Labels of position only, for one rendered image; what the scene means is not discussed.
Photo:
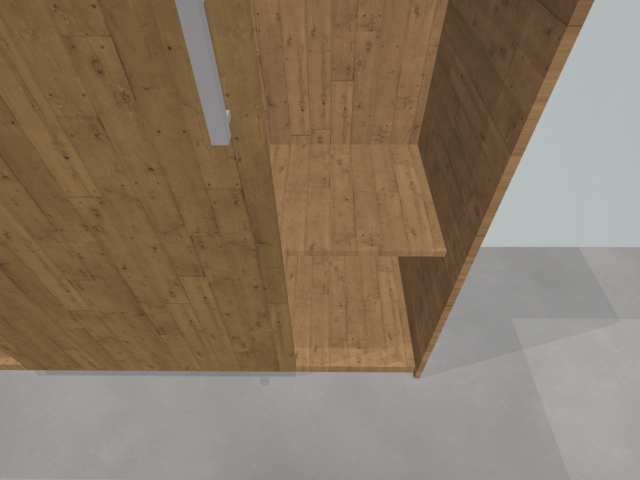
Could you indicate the handle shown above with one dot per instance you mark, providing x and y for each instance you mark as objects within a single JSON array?
[{"x": 196, "y": 32}]

